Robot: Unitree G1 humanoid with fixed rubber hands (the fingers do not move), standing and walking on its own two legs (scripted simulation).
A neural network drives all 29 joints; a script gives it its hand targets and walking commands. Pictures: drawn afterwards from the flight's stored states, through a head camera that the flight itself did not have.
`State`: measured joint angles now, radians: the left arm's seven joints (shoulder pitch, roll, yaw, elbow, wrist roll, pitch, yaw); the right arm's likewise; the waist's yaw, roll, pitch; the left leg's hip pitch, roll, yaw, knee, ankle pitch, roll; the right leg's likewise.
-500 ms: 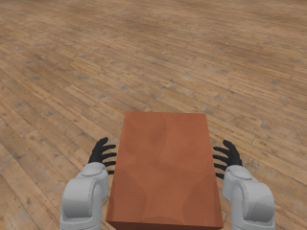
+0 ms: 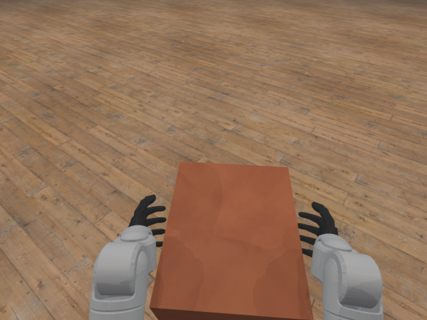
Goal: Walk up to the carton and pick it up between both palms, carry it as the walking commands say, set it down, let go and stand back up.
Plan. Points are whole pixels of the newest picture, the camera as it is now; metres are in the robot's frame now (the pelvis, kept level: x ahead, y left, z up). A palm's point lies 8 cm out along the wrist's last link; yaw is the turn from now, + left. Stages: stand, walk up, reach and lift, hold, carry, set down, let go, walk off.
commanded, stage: carry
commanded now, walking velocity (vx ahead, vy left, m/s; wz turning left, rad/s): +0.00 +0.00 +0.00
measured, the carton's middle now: (230, 242) +0.30 -0.01 +0.01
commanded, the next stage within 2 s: none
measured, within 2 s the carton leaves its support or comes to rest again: neither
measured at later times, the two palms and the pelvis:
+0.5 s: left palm (162, 232) +0.26 +0.11 +0.09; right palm (342, 237) +0.27 -0.20 +0.09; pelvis +0.01 -0.04 +0.00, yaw +1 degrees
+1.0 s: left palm (174, 230) +0.27 +0.09 +0.08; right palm (348, 235) +0.28 -0.21 +0.08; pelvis +0.02 -0.06 -0.01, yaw +0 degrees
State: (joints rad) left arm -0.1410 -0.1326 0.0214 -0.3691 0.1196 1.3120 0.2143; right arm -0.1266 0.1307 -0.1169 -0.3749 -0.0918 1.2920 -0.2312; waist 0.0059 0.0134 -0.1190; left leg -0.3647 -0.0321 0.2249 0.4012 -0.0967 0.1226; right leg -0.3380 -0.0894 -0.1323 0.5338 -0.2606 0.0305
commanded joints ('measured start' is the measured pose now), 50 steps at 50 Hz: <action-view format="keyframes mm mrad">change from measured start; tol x4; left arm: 1 -419 -999 -533 -98 -380 -61 -249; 22 -451 -972 -481 -9 -344 -118 -266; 29 -446 -921 -420 112 -279 -178 -266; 30 -458 -985 -488 -10 -327 -176 -263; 32 -460 -1031 -534 -107 -364 -160 -255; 39 -351 -950 -512 -74 -345 -105 -241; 50 -481 -989 -511 -48 -347 -129 -267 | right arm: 1 -542 956 667 -176 405 -28 291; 22 -544 950 643 -64 355 -89 290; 29 -559 898 597 53 317 -150 305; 30 -574 958 666 -73 368 -148 303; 32 -581 1004 720 -167 415 -131 297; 39 -463 933 698 -119 393 -77 281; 50 -596 974 672 -93 363 -108 290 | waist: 1 -3 12 -224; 27 -1 -13 -204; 36 -9 -8 -317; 46 -5 -34 -184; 50 -5 -21 -194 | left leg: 1 114 253 -248 -235 -443 -126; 11 77 227 -196 -171 -482 -107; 19 133 201 -150 -30 -293 -102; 27 127 214 -157 5 -215 -100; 29 134 215 -152 19 -162 -102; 34 176 249 -144 118 196 -99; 37 181 261 -136 161 263 -96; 39 169 259 -133 172 247 -91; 45 115 245 -143 78 -123 -108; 50 134 245 -154 60 -161 -112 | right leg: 1 67 7 -13 -18 -40 -6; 13 15 -16 67 -101 -93 -43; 25 7 -59 132 -150 -13 -66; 29 30 -61 131 -136 60 -72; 34 98 -79 99 -27 386 -73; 39 106 -95 94 45 463 -84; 46 17 -101 151 -106 91 -86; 50 2 -90 157 -142 -2 -87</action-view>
